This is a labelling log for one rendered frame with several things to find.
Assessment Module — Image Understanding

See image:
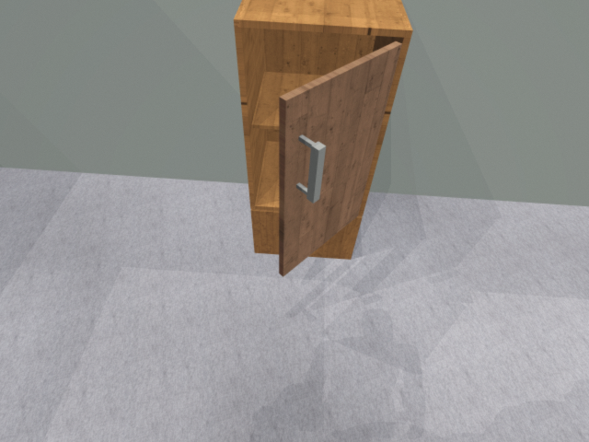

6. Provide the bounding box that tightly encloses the cupboard door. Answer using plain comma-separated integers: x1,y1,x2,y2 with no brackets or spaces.
279,41,402,277

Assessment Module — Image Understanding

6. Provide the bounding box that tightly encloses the handle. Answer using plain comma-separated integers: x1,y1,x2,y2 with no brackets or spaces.
296,135,326,203

